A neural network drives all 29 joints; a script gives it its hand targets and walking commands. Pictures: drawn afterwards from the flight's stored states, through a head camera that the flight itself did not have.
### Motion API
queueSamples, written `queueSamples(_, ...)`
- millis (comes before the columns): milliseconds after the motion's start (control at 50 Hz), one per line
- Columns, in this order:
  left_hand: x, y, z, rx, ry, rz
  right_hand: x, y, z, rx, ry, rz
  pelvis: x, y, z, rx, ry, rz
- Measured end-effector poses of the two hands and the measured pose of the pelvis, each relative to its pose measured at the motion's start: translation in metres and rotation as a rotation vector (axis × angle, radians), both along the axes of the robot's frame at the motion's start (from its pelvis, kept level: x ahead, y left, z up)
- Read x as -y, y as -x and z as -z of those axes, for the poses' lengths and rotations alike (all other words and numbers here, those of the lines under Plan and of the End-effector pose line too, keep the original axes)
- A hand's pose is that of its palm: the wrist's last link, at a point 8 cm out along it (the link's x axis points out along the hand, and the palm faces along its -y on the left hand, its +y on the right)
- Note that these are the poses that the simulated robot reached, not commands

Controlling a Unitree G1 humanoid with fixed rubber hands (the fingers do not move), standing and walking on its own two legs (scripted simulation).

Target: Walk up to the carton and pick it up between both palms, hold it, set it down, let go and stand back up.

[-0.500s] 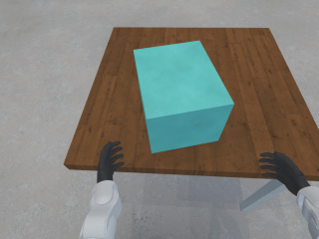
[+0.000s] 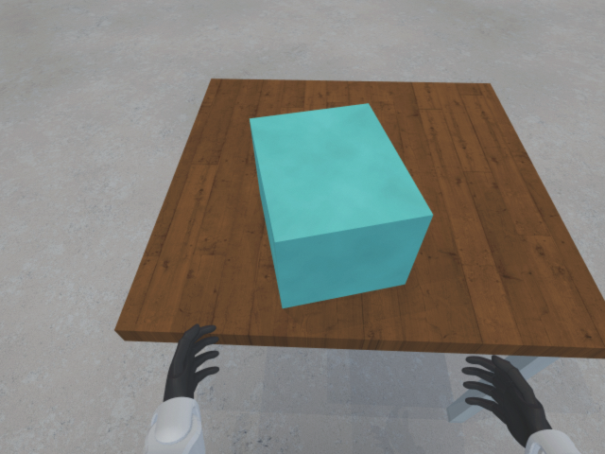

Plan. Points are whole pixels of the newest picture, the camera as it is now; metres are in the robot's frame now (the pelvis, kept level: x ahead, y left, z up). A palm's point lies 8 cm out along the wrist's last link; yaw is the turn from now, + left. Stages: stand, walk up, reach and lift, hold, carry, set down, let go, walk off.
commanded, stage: set down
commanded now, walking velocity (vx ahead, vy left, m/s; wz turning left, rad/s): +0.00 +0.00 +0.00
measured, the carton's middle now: (327, 201) +0.52 +0.04 +0.00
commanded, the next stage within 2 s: none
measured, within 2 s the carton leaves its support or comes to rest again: neither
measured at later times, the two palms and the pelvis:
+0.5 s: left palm (171, 417) +0.16 +0.21 -0.06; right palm (498, 436) +0.19 -0.21 -0.07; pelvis +0.00 +0.00 +0.00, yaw +0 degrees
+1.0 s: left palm (154, 429) +0.15 +0.24 -0.08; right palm (470, 453) +0.17 -0.18 -0.08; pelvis +0.00 +0.00 +0.00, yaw +0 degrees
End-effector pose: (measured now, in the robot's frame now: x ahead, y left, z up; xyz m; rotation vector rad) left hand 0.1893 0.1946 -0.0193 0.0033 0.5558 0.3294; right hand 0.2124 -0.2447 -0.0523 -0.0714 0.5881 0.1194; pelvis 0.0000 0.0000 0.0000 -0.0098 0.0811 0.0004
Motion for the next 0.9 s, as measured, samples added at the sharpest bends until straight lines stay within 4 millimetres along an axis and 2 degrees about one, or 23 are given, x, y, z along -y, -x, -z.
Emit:
queueSamples(140, -0.009, 0.010, 0.011, -0.036, -0.011, 0.026, -0.014, 0.004, 0.001, 0.009, -0.023, 0.034, -0.001, 0.003, 0.000, 0.006, 0.002, 0.000)
queueSamples(320, -0.010, 0.018, 0.030, -0.094, 0.025, 0.064, -0.023, 0.006, 0.001, -0.010, 0.006, 0.067, -0.001, 0.002, 0.000, 0.008, 0.002, 0.000)
queueSamples(600, -0.024, 0.029, 0.046, -0.178, 0.008, 0.144, -0.039, 0.028, 0.020, -0.091, 0.045, 0.122, -0.003, 0.004, 0.000, 0.029, 0.003, 0.000)
queueSamples(900, -0.040, 0.040, 0.058, -0.267, 0.003, 0.200, -0.060, 0.040, 0.031, -0.140, 0.080, 0.146, -0.004, 0.004, 0.000, 0.054, 0.005, -0.001)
